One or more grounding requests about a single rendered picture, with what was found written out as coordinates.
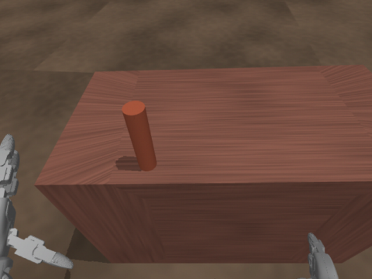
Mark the right robot hand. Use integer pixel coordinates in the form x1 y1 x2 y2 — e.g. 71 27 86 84
297 232 339 279

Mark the left robot arm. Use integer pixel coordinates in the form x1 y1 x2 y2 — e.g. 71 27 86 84
0 257 13 279

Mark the left robot hand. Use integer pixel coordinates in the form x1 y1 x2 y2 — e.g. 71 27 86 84
0 134 73 269

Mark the can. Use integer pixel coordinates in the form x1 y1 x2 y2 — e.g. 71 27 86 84
122 101 157 171

